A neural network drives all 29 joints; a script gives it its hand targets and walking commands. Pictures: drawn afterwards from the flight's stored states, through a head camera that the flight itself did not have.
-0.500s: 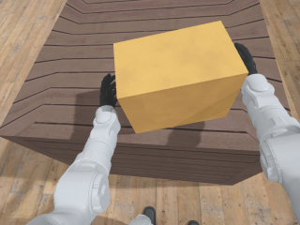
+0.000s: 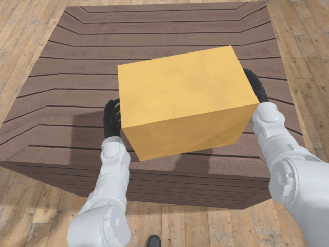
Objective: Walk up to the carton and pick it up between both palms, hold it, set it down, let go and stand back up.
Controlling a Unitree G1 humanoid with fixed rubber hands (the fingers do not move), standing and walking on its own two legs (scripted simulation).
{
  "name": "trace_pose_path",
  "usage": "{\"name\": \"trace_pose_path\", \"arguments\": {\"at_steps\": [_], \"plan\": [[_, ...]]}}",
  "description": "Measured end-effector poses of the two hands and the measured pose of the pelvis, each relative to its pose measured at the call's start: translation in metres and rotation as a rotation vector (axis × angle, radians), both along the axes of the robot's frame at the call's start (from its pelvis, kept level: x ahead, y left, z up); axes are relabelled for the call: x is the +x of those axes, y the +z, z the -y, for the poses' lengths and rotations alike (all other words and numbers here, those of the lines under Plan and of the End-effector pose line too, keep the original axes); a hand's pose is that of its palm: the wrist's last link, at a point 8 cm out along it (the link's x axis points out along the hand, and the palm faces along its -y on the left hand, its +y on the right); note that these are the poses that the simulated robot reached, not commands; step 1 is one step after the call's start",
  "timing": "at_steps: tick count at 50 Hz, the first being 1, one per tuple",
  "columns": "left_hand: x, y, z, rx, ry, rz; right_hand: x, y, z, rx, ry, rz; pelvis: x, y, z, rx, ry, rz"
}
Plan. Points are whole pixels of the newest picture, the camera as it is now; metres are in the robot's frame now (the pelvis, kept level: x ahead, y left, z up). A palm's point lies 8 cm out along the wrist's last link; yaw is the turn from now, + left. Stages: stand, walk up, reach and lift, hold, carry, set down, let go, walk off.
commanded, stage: reach and lift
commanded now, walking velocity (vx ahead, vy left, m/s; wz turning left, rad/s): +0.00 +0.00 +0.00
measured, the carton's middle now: (181, 108) +0.46 +0.05 +0.01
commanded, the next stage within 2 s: none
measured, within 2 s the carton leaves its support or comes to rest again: leaves its support in 1.78 s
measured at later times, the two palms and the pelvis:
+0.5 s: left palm (114, 133) +0.37 +0.21 +0.00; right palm (256, 100) +0.48 -0.13 +0.03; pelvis +0.00 +0.00 +0.00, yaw +0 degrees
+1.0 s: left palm (114, 134) +0.37 +0.21 +0.00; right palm (257, 100) +0.48 -0.14 +0.04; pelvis +0.00 +0.00 +0.00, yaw +1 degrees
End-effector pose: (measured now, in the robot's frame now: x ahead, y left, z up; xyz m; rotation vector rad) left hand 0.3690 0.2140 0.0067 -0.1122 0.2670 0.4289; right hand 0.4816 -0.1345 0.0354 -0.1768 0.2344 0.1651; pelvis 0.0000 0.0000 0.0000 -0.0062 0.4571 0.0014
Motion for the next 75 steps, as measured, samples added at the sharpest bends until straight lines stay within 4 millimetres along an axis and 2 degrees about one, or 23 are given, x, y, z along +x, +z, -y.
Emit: {"name": "trace_pose_path", "arguments": {"at_steps": [30,47,61,75], "plan": [[-0.001,-0.003,0.002,-0.015,0.026,0.024,-0.001,-0.001,0.0,0.018,-0.006,0.001,-0.003,-0.002,0.002,0.001,0.007,-0.02],[-0.001,-0.004,0.002,-0.021,0.03,0.043,-0.002,0.002,0.0,-0.051,0.017,0.041,-0.002,-0.004,0.0,-0.002,0.015,-0.032],[-0.004,-0.003,0.003,-0.024,0.015,0.078,-0.012,0.004,0.004,-0.075,0.007,0.094,-0.007,-0.005,0.002,-0.004,0.022,-0.045],[-0.013,-0.005,0.0,-0.046,0.002,0.055,-0.026,0.002,0.002,-0.061,-0.014,0.065,-0.013,-0.006,0.0,-0.007,0.029,-0.033]]}}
